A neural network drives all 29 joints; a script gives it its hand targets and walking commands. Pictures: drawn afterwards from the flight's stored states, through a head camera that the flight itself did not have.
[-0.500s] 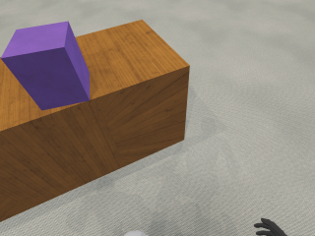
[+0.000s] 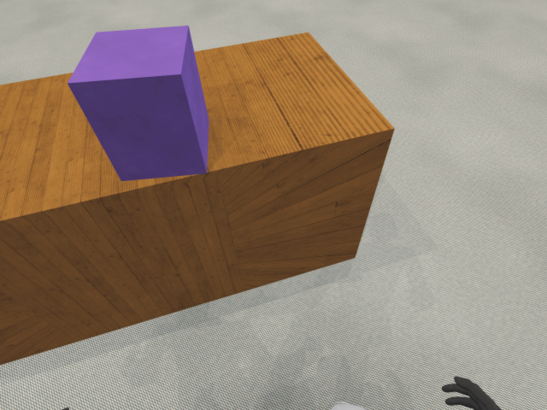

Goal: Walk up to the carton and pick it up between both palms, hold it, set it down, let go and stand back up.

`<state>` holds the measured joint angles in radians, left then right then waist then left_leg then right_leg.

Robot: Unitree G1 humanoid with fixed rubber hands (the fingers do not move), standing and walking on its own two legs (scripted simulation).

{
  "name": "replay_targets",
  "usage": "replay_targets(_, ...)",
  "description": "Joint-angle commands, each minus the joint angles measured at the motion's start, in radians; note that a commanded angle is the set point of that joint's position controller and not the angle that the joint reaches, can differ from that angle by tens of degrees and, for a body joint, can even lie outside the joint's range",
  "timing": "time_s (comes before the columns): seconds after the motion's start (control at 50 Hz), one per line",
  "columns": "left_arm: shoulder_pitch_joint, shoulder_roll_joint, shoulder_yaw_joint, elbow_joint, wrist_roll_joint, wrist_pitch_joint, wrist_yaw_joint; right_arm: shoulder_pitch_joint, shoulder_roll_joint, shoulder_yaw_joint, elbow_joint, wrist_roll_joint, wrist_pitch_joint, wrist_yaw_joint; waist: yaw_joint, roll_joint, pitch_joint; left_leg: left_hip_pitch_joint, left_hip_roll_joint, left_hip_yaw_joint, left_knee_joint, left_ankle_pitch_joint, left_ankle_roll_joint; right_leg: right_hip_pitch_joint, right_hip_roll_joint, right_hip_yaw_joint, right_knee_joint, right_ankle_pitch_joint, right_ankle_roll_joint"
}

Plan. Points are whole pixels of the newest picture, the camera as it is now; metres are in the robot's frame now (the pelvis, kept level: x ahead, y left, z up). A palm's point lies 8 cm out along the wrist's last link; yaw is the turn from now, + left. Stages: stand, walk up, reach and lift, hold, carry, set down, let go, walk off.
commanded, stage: walk up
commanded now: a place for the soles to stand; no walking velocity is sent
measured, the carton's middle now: (153, 105) +0.74 +0.26 +0.04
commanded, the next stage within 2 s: none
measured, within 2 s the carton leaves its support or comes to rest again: neither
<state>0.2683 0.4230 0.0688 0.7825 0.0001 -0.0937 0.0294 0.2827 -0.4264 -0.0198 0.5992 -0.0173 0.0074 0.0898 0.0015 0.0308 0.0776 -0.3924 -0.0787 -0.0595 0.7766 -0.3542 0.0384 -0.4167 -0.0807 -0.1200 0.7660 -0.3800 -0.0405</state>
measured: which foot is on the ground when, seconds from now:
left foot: down 0.00-0.00, up 0.02-0.32, down 0.34-0.68, up 0.70-0.96, down 0.98-1.00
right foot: down 0.00-0.34, up 0.36-0.64, down 0.66-0.98, up 1.00-1.00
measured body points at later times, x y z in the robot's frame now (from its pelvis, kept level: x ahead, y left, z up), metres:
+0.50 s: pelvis +0.06 +0.07 +0.00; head +0.07 +0.06 +0.45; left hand +0.11 +0.41 -0.08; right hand +0.22 -0.22 -0.08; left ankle +0.11 +0.16 -0.71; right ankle +0.06 -0.07 -0.66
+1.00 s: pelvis +0.12 +0.11 -0.01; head +0.13 +0.09 +0.44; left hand +0.14 +0.46 -0.09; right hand +0.29 -0.17 -0.10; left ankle +0.17 +0.21 -0.71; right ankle +0.15 -0.06 -0.70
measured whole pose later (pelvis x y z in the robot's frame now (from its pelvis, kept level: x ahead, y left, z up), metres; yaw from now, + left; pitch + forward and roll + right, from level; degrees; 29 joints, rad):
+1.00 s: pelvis +0.12 +0.11 -0.01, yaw +10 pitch -2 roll -2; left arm 0.32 0.43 0.08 0.78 0.00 -0.10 0.03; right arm 0.31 -0.43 -0.02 0.60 -0.02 -0.01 0.08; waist 0.00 0.07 0.06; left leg -0.47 -0.04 -0.05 0.83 -0.34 0.04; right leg -0.36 -0.16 -0.14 0.87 -0.44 -0.04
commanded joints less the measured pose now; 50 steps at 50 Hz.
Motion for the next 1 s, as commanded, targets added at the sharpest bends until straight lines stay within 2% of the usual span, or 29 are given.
replay_targets(0.0, 0.238, 0.431, 0.130, 0.006, 0.035, -0.070, 0.022, 0.009, -0.102, -0.078, -0.105, -0.015, -0.019, -0.015, 0.129, -0.242, -0.177, -0.498, -0.031, -0.054, 0.269, -0.181, -0.016, 0.555, -0.450, 0.687, -0.525, -0.315, -0.155)
replay_targets(0.02, 0.164, 0.423, 0.121, -0.014, 0.014, -0.064, 0.020, -0.024, -0.214, -0.103, -0.083, -0.035, -0.009, -0.023, 0.103, -0.080, -0.129, -0.557, 0.062, -0.110, 0.374, -0.160, -0.034, 0.518, -0.505, 0.724, -0.522, -0.392, -0.209)
replay_targets(0.04, 0.111, 0.392, 0.117, -0.025, 0.008, -0.060, 0.018, -0.024, -0.236, -0.106, -0.057, -0.029, -0.013, -0.019, 0.085, -0.046, -0.074, -0.551, 0.096, -0.104, 0.385, -0.097, -0.039, 0.475, -0.474, 0.616, -0.495, -0.332, -0.225)
replay_targets(0.06, 0.084, 0.355, 0.109, -0.032, 0.001, -0.055, 0.016, -0.003, -0.237, -0.111, -0.045, -0.025, -0.016, -0.013, 0.063, -0.033, -0.060, -0.505, 0.121, -0.109, 0.371, -0.053, -0.045, 0.435, -0.415, 0.483, -0.459, -0.218, -0.203)
replay_targets(0.12, 0.082, 0.330, 0.096, -0.031, 0.005, -0.051, 0.007, 0.049, -0.213, -0.118, -0.014, -0.028, -0.015, 0.004, 0.051, -0.123, -0.082, -0.381, 0.133, -0.048, 0.304, 0.003, -0.052, 0.376, -0.338, 0.292, -0.437, -0.075, -0.179)
replay_targets(0.22, 0.081, 0.369, 0.113, -0.048, 0.016, -0.036, 0.000, -0.013, -0.208, -0.113, -0.033, -0.023, -0.012, 0.013, 0.076, -0.194, -0.093, -0.313, 0.166, 0.021, 0.128, -0.097, -0.042, 0.399, -0.360, 0.224, -0.369, -0.028, -0.213)
replay_targets(0.26, 0.059, 0.380, 0.114, -0.051, 0.024, -0.033, -0.003, -0.011, -0.198, -0.115, -0.040, -0.019, -0.025, 0.011, 0.065, -0.230, -0.129, -0.224, 0.161, 0.044, 0.040, -0.106, -0.020, 0.368, -0.378, 0.197, -0.305, 0.117, -0.204)
replay_targets(0.3, 0.018, 0.360, 0.098, -0.059, 0.027, -0.025, -0.004, 0.083, -0.208, -0.124, -0.019, -0.021, -0.041, 0.005, -0.007, -0.182, -0.178, -0.011, 0.131, 0.071, -0.092, -0.049, 0.013, 0.237, -0.339, 0.104, -0.170, 0.141, -0.156)
replay_targets(0.32, -0.028, 0.308, 0.079, -0.063, 0.034, -0.017, -0.006, 0.198, -0.230, -0.141, 0.031, -0.027, -0.046, -0.002, -0.078, -0.086, -0.221, 0.202, 0.088, 0.051, -0.136, -0.068, 0.030, 0.077, -0.267, 0.011, 0.022, 0.066, -0.099)
replay_targets(0.34, -0.046, 0.225, 0.049, -0.084, 0.025, -0.005, -0.016, 0.279, -0.307, -0.166, 0.056, -0.035, -0.052, -0.017, -0.135, 0.228, -0.181, 0.317, 0.126, -0.254, -0.345, -0.350, 0.083, -0.207, -0.109, -0.065, 0.326, -0.055, -0.038)
replay_targets(0.36, -0.117, 0.195, 0.037, -0.116, 0.008, 0.004, -0.013, 0.234, -0.388, -0.174, 0.024, -0.028, -0.057, -0.022, -0.139, 0.382, -0.055, 0.245, 0.278, -0.766, -0.582, -0.523, 0.152, -0.460, 0.036, -0.009, 0.471, -0.230, 0.021)
replay_targets(0.38, -0.115, 0.276, 0.059, -0.103, 0.004, 0.007, -0.010, 0.188, -0.374, -0.172, 0.008, -0.010, -0.055, -0.028, -0.102, 0.143, 0.019, 0.189, 0.328, -0.860, -0.589, -0.553, 0.190, -0.455, 0.007, 0.109, 0.497, -0.198, 0.019)
replay_targets(0.4, -0.077, 0.290, 0.062, -0.074, 0.001, 0.000, -0.013, 0.164, -0.355, -0.163, 0.003, 0.001, -0.055, -0.037, -0.069, 0.067, 0.027, 0.193, 0.315, -0.810, -0.527, -0.431, 0.211, -0.438, -0.014, 0.137, 0.493, -0.154, 0.013)
replay_targets(0.46, -0.004, 0.264, 0.057, -0.040, 0.010, -0.007, -0.018, 0.168, -0.257, -0.137, -0.007, -0.004, -0.055, -0.043, -0.055, 0.093, -0.063, 0.231, 0.241, -0.569, -0.423, 0.000, 0.159, -0.297, -0.015, 0.141, 0.349, -0.120, 0.008)
replay_targets(0.5, 0.007, 0.250, 0.056, -0.043, 0.005, -0.007, -0.017, 0.158, -0.244, -0.128, -0.014, -0.012, -0.054, -0.042, -0.050, 0.140, -0.052, 0.219, 0.225, -0.502, -0.392, 0.027, 0.176, -0.252, -0.011, 0.138, 0.246, -0.159, 0.008)
replay_targets(0.58, 0.016, 0.240, 0.055, -0.051, 0.001, -0.027, -0.008, 0.180, -0.255, -0.136, -0.032, -0.024, -0.045, -0.039, -0.067, 0.156, -0.120, 0.247, 0.259, -0.502, -0.333, 0.168, 0.229, -0.165, 0.015, 0.105, 0.057, -0.190, -0.006)
replay_targets(0.62, 0.088, 0.226, 0.059, -0.022, 0.002, -0.044, -0.004, 0.111, -0.233, -0.128, -0.053, -0.023, -0.034, -0.033, -0.012, 0.126, -0.152, 0.092, 0.210, -0.382, -0.242, 0.200, 0.208, 0.055, 0.037, 0.076, -0.123, -0.066, -0.019)
replay_targets(0.64, 0.190, 0.234, 0.068, 0.008, 0.007, -0.055, 0.004, 0.033, -0.200, -0.113, -0.081, -0.018, -0.029, -0.028, 0.058, 0.101, -0.169, -0.122, 0.148, -0.266, -0.146, 0.124, 0.149, 0.318, 0.031, 0.087, -0.272, 0.064, -0.030)
replay_targets(0.66, 0.281, 0.343, 0.105, 0.022, 0.031, -0.064, 0.013, 0.001, -0.117, -0.087, -0.104, -0.012, -0.031, -0.020, 0.127, -0.107, -0.211, -0.377, 0.010, -0.142, 0.099, -0.039, 0.029, 0.525, -0.186, 0.428, -0.432, -0.204, -0.089)
replay_targets(0.68, 0.234, 0.437, 0.129, 0.002, 0.035, -0.062, 0.016, 0.020, -0.123, -0.077, -0.094, -0.028, -0.030, -0.024, 0.117, -0.210, -0.148, -0.548, -0.002, -0.036, 0.299, -0.189, -0.029, 0.512, -0.460, 0.706, -0.531, -0.452, -0.177)
replay_targets(0.7, 0.165, 0.428, 0.119, -0.020, 0.016, -0.058, 0.016, -0.005, -0.216, -0.099, -0.073, -0.038, -0.026, -0.030, 0.102, -0.080, -0.090, -0.568, 0.073, -0.096, 0.375, -0.148, -0.038, 0.454, -0.494, 0.716, -0.526, -0.499, -0.223)
replay_targets(0.74, 0.101, 0.360, 0.104, -0.028, 0.003, -0.051, 0.015, 0.030, -0.233, -0.106, -0.039, -0.025, -0.035, -0.022, 0.061, -0.045, -0.045, -0.491, 0.119, -0.094, 0.358, -0.049, -0.048, 0.389, -0.408, 0.485, -0.456, -0.276, -0.198)
replay_targets(0.78, 0.095, 0.344, 0.095, -0.035, 0.007, -0.046, 0.009, 0.067, -0.220, -0.113, -0.016, -0.029, -0.034, -0.009, 0.055, -0.121, -0.073, -0.401, 0.122, -0.050, 0.312, -0.024, -0.049, 0.357, -0.350, 0.347, -0.434, -0.162, -0.181)
replay_targets(0.86, 0.080, 0.374, 0.105, -0.050, 0.019, -0.033, 0.000, 0.031, -0.212, -0.110, -0.041, -0.020, -0.028, 0.004, 0.065, -0.217, -0.073, -0.317, 0.150, 0.017, 0.150, -0.110, -0.038, 0.327, -0.350, 0.259, -0.386, -0.137, -0.206)
replay_targets(0.9, 0.054, 0.381, 0.108, -0.051, 0.030, -0.028, -0.005, 0.048, -0.200, -0.113, -0.036, -0.018, -0.038, 0.005, 0.045, -0.249, -0.117, -0.216, 0.138, 0.048, 0.061, -0.144, -0.015, 0.304, -0.356, 0.225, -0.322, -0.045, -0.198)
replay_targets(0.92, 0.035, 0.378, 0.103, -0.056, 0.033, -0.025, -0.003, 0.084, -0.207, -0.118, -0.030, -0.019, -0.045, 0.000, 0.011, -0.209, -0.136, -0.118, 0.143, 0.043, -0.019, -0.096, 0.006, 0.247, -0.359, 0.206, -0.267, -0.009, -0.185)
replay_targets(0.94, -0.002, 0.351, 0.091, -0.059, 0.035, -0.018, -0.004, 0.163, -0.215, -0.127, 0.000, -0.022, -0.054, -0.004, -0.044, -0.167, -0.165, 0.055, 0.121, 0.047, -0.119, -0.049, 0.026, 0.133, -0.309, 0.117, -0.132, -0.013, -0.140)
replay_targets(0.96, 0.001, 0.282, 0.064, -0.062, 0.046, -0.009, -0.004, 0.269, -0.239, -0.143, 0.052, -0.032, -0.057, -0.016, -0.093, -0.021, -0.205, 0.244, 0.050, 0.033, -0.134, -0.128, 0.038, -0.021, -0.235, 0.031, 0.092, -0.052, -0.093)
replay_targets(0.98, -0.031, 0.196, 0.036, -0.088, 0.026, 0.001, -0.014, 0.311, -0.341, -0.169, 0.054, -0.038, -0.061, -0.033, -0.140, 0.326, -0.118, 0.319, 0.212, -0.459, -0.405, -0.426, 0.109, -0.371, -0.059, -0.052, 0.402, -0.170, -0.009)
